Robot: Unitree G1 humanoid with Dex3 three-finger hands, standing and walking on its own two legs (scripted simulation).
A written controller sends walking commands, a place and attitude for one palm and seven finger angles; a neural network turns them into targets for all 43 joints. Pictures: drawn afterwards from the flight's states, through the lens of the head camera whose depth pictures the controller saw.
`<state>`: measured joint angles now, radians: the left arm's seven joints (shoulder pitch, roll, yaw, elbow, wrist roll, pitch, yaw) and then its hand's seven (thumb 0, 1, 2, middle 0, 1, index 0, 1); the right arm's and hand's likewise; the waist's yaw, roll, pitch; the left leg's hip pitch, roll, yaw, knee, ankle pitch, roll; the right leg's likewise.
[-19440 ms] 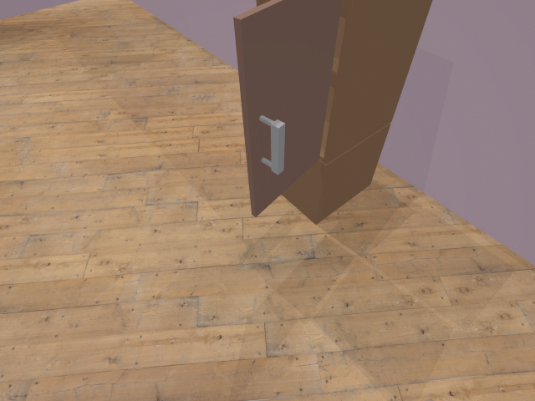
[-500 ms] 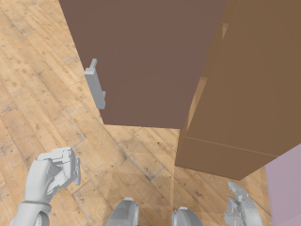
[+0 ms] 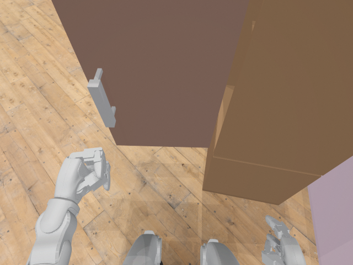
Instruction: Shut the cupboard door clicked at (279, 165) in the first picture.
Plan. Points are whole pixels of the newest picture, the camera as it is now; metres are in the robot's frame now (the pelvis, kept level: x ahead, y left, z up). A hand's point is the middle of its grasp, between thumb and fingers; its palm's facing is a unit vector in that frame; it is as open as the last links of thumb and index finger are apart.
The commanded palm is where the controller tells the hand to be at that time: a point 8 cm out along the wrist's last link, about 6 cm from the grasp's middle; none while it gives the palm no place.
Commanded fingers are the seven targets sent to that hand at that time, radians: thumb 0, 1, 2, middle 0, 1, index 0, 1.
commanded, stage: bring the fist close to the handle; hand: left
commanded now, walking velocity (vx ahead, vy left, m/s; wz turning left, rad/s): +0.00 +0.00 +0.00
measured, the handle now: (105, 99) +0.50 +0.21 +0.05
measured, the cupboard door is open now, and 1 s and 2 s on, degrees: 100 100 85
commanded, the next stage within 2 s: push the door shut along its arc in 1.02 s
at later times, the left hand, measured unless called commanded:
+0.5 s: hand (113, 134) +0.39 +0.17 +0.06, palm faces +0.00 -1.00 -0.04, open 3.1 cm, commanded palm +0.37 +0.21 +0.05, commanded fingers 0.00 0.90 0.90 -1.30 -1.50 -1.30 -1.50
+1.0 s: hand (119, 131) +0.40 +0.16 +0.05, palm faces +0.02 -1.00 -0.04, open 3.1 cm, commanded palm +0.38 +0.21 +0.05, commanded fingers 0.00 0.90 0.90 -1.30 -1.50 -1.30 -1.50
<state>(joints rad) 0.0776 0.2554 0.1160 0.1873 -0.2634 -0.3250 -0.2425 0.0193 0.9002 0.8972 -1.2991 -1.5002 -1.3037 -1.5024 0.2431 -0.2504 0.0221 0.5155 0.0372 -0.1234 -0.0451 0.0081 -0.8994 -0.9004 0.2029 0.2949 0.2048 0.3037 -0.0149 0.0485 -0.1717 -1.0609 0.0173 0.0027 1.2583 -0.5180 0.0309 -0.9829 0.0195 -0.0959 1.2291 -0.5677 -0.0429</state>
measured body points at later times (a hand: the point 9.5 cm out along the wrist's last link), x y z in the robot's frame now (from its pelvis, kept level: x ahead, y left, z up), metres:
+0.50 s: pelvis +0.01 +0.01 +0.01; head +0.10 +0.01 +0.45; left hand +0.38 +0.22 +0.06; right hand +0.14 -0.25 -0.10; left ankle +0.05 +0.10 -0.63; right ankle +0.02 -0.10 -0.63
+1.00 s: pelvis +0.00 +0.00 +0.01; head +0.10 +0.00 +0.45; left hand +0.39 +0.21 +0.05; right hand +0.09 -0.26 -0.11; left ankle +0.05 +0.10 -0.63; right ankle +0.02 -0.10 -0.63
